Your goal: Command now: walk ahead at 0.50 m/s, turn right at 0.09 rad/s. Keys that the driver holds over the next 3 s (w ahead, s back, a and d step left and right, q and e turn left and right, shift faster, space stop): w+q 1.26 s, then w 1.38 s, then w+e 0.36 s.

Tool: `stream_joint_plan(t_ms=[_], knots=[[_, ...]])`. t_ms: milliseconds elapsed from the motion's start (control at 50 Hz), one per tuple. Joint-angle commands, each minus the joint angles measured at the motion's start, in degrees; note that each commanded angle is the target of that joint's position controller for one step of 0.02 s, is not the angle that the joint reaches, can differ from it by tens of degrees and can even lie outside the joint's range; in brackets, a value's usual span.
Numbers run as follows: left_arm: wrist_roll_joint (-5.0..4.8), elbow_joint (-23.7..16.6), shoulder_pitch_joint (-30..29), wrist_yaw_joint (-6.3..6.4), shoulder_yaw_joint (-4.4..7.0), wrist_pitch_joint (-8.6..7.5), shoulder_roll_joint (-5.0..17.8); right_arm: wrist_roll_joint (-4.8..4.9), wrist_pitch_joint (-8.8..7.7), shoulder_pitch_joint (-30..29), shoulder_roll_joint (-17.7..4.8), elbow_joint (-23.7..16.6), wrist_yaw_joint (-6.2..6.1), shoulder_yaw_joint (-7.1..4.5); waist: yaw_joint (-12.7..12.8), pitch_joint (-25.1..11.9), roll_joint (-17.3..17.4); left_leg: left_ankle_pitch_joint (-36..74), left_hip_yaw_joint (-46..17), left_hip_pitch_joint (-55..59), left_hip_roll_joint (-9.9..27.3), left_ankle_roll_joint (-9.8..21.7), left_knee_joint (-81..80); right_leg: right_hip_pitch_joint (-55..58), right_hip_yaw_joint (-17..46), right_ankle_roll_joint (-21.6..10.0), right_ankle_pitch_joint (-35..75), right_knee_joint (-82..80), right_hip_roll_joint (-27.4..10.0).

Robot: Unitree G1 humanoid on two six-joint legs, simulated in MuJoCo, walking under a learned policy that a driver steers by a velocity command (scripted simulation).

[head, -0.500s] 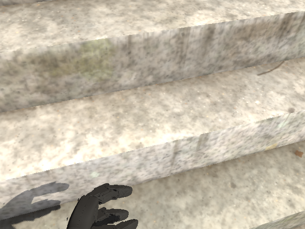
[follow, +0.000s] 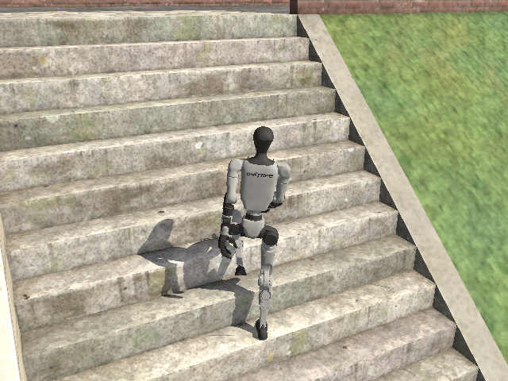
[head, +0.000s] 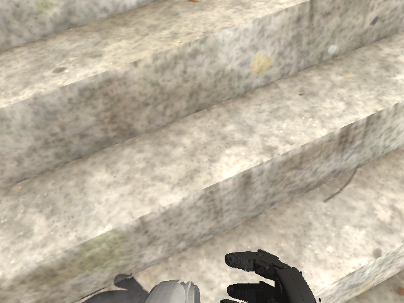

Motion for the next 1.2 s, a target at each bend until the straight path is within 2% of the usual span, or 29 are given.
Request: stream_joint_plan(t_ms=[20,60,80,100,120,140,160,220,380,420,480,520,540,560,580,600,680,740,800,840,880,900,940,960,980,1020,1060,1120,1200], knots=[[-0.60,-0.1,3.4,1.56,2.53,-1.44,14.8,-0.37,0.07,-2.0,-9.4,-3.9,0.18,-4.98,-9.4,-11.2,-14.5,-24.4,1.0,38.5,-6.0,1.3,-26.1,3.9,-0.2,-6.0,110.9,4.0,-13.9],[-0.07,-2.6,-2.7,1.97,3.55,-3.48,18.9,0.15,2.30,14.3,-16.3,3.1,1.06,-7.90,-15.6,-13.1,-15.7,-31.7,-8.9,49.0,-4.4,2.8,-44.7,12.4,-0.5,-10.1,124.4,21.1,-16.6],[-0.79,-3.2,4.0,0.65,3.82,-4.82,13.6,-1.98,3.49,19.0,-17.4,7.0,1.49,-9.17,-10.2,-21.9,0.8,-39.2,-29.0,69.7,2.2,9.3,-49.1,-7.1,-0.2,-5.7,123.7,34.0,-10.7],[-0.72,-6.1,-8.0,-1.10,3.71,-6.46,15.3,-3.17,6.48,29.5,-21.7,11.6,0.50,-10.34,-18.0,-21.3,18.3,-32.8,-48.1,70.3,7.6,15.4,-71.7,-17.0,-2.1,-3.5,63.2,59.1,-1.8],[-0.56,-9.1,-12.0,-4.21,4.49,-7.59,12.5,-5.62,7.71,25.8,-18.3,14.6,-0.91,-9.67,-11.2,-18.1,24.9,-30.2,-66.0,69.4,10.5,19.3,-85.6,-31.1,7.1,0.9,16.4,90.4,6.6],[-1.64,-15.7,-16.6,-6.02,3.69,-7.92,8.9,-4.21,7.43,22.5,-12.5,14.5,-1.30,-8.55,-7.1,-11.2,15.2,-40.7,-64.9,60.4,10.6,15.9,-84.8,-40.6,12.6,0.5,8.6,101.6,7.2],[-0.02,-21.1,-22.0,-6.94,2.42,-7.62,4.8,-2.40,6.65,18.8,-7.3,16.1,-1.45,-7.40,-3.2,1.0,8.4,-41.5,-55.5,49.6,9.4,13.8,-80.6,-49.6,9.9,-0.5,3.0,106.7,6.7],[1.58,-23.6,-17.0,-8.01,-0.90,-7.48,0.4,-2.05,4.93,15.4,-5.2,18.9,-0.61,-6.95,5.3,7.3,-1.9,-32.0,-38.2,42.4,3.9,6.7,-80.4,-57.0,4.0,-3.3,4.5,106.4,2.2],[0.20,-25.6,-21.3,-1.95,-2.34,-7.14,6.2,-1.81,3.72,17.3,-17.5,11.4,-2.72,-10.55,1.9,-0.6,5.8,-15.5,-27.4,31.2,2.6,9.1,-86.6,-35.5,-8.4,5.2,13.3,71.4,-3.3],[-0.91,-25.7,-26.2,-0.21,-1.23,-5.65,8.4,-0.25,3.13,20.0,-19.7,9.4,-3.28,-11.80,-1.7,-2.1,9.1,-16.2,-29.7,32.6,4.0,10.2,-91.5,-20.9,-11.2,6.5,4.6,48.7,-0.9],[-5.18,-19.1,-12.6,1.02,3.82,-3.03,15.0,-2.91,4.27,16.4,-20.0,6.9,-3.40,-12.33,4.1,0.3,12.8,-27.4,-38.4,49.7,6.2,9.1,-85.6,-14.1,-7.6,4.7,-3.9,20.0,-0.2],[-2.91,-13.3,-0.7,0.00,5.58,-4.04,15.2,-2.84,3.43,14.6,-10.8,4.9,-1.87,-10.41,6.1,0.4,2.6,-11.6,-25.7,36.9,-1.8,3.8,-50.4,6.8,3.6,4.3,0.2,10.9,-8.7],[-0.04,-9.7,7.2,-1.04,5.18,-3.39,14.5,-2.41,1.01,10.3,-4.2,2.9,-0.45,-8.63,6.6,-1.9,-9.1,-15.8,-20.3,16.4,-8.0,1.6,-21.2,17.6,14.7,5.3,32.9,18.9,-18.3],[2.43,-13.9,5.2,-0.71,6.36,-4.38,20.6,0.00,-1.20,25.4,-5.1,3.9,0.91,-8.87,0.8,-14.8,-19.4,-16.9,-25.4,9.2,-6.7,-1.5,3.8,25.2,44.1,-7.0,17.9,5.4,-31.3],[2.37,-14.0,-0.8,-0.37,5.33,-4.74,16.0,1.27,-1.16,20.9,-5.3,2.4,1.04,-8.25,-0.1,-8.6,-12.4,-14.3,-24.1,-1.5,-2.7,-3.2,25.8,18.9,47.6,-10.5,-8.9,0.5,-33.4],[2.71,-12.7,-4.0,-0.17,4.17,-4.12,10.4,1.86,-0.78,8.1,-4.9,-3.0,1.19,-7.36,0.5,2.6,-6.6,-10.8,-22.0,-10.9,-1.0,-3.2,37.4,10.5,34.3,-8.6,-17.1,1.4,-28.9],[2.77,-7.8,-3.6,-1.58,1.55,-4.44,2.1,2.27,1.74,6.6,-3.9,-7.3,1.72,-5.12,-4.1,8.8,-0.3,-2.0,-24.8,-7.1,0.8,0.2,40.8,-6.6,5.8,-1.8,4.4,4.0,-17.5],[2.82,-9.6,-9.5,-2.00,1.30,-4.11,6.2,1.96,3.12,1.9,-5.9,-10.7,1.69,-4.22,-7.2,10.4,-2.3,5.1,-19.3,-0.5,1.1,0.0,23.3,-19.9,-9.3,1.0,7.6,-1.0,-12.9],[0.23,-5.8,2.1,-0.33,1.05,-4.57,9.7,1.39,3.43,-13.0,-6.7,-14.8,0.20,-3.06,-1.2,7.1,-5.2,6.8,-5.6,9.2,2.4,-1.1,1.5,-20.4,-12.2,-0.2,10.4,-10.0,-10.5],[-1.72,-2.8,7.2,1.10,3.00,-3.52,17.6,2.04,4.08,-13.7,-6.0,-15.3,0.41,-1.44,-2.7,-0.5,-10.8,-14.4,2.0,33.5,2.3,2.1,-22.9,-14.1,-16.4,-2.2,49.9,-13.3,-12.3],[-0.83,-2.4,9.2,2.07,3.54,-3.72,19.6,-0.24,5.30,-4.1,-9.6,-9.7,1.32,-4.58,-5.5,-10.9,-15.4,-29.1,5.4,38.5,-6.3,4.5,-21.8,4.8,-17.8,-4.9,119.1,5.0,-16.1],[-1.24,-6.3,3.3,1.60,5.22,-3.71,24.9,-2.00,5.12,5.9,-13.2,-9.1,2.54,-6.16,-10.5,-14.4,-17.7,-33.4,-0.6,40.8,-5.3,6.3,-36.1,14.0,-16.0,-6.1,125.1,18.6,-18.3],[-0.90,-13.8,-4.5,-1.42,5.87,-6.18,22.7,-1.93,7.52,16.3,-23.5,-4.5,0.74,-10.74,-11.8,-19.1,-1.0,-31.7,-34.3,64.0,3.6,10.5,-60.2,-11.3,-13.0,-6.6,90.0,38.5,-12.1],[0.20,-16.4,-11.8,-3.16,5.12,-6.73,16.1,-1.89,8.93,21.0,-27.3,0.3,-0.54,-12.78,-11.2,-16.4,13.3,-45.3,-61.9,69.8,10.6,15.2,-82.7,-32.2,-7.9,-3.8,21.5,63.2,-0.3],[-0.23,-21.3,-20.4,-4.79,4.71,-7.10,10.7,-3.36,8.60,19.7,-24.8,1.2,-1.18,-11.45,-9.3,-10.5,13.1,-45.8,-70.9,62.8,14.4,12.8,-90.9,-43.9,4.1,-1.5,7.5,97.2,2.7],[-0.34,-29.7,-26.6,-5.74,1.72,-7.83,1.9,-3.09,6.84,16.2,-13.9,6.2,-0.08,-8.61,-1.7,6.9,6.2,-42.0,-51.6,48.5,11.3,5.7,-82.1,-61.8,4.7,-3.3,2.8,115.5,1.2],[0.36,-30.0,-19.2,-4.85,-0.22,-7.49,-0.7,-1.86,5.73,14.0,-8.9,10.5,1.66,-7.86,4.9,8.8,1.2,-30.1,-37.6,46.1,6.6,1.2,-80.4,-64.0,4.0,-3.7,4.5,117.8,-1.0],[0.90,-30.1,-17.2,-3.86,-1.63,-7.91,2.9,-2.37,4.68,12.0,-9.3,10.4,2.03,-8.46,7.0,9.2,2.2,-16.0,-27.2,41.2,4.4,2.1,-83.7,-63.9,-1.5,-0.6,14.7,106.7,-2.3],[0.08,-32.1,-24.3,-2.40,-3.79,-7.35,-1.8,-3.26,4.55,23.9,-11.0,15.9,1.83,-8.18,1.6,8.9,6.6,-14.5,-34.4,50.3,8.1,5.6,-87.1,-81.8,-3.3,1.5,10.0,130.6,-2.2]])
Next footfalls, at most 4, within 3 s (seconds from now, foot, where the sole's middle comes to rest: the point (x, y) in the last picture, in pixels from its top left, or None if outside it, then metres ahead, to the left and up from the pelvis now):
0.10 left None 0.17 0.09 -0.59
0.52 right None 0.29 -0.19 -0.60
0.88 left None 0.37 0.09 -0.39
1.42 right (216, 146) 0.68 0.04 -0.18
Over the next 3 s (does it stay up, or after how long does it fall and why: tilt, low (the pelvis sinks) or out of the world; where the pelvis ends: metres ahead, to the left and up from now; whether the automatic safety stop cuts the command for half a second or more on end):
stays up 0.99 0.60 1.01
